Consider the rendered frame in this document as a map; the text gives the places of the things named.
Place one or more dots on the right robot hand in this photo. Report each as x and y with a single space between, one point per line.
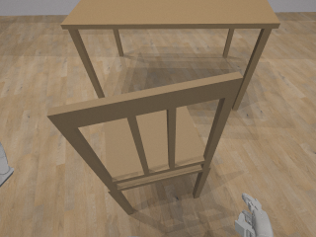
258 223

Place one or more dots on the chair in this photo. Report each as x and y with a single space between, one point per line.
149 134

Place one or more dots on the table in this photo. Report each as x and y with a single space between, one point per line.
172 15

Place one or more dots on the left robot hand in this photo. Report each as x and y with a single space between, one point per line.
5 171

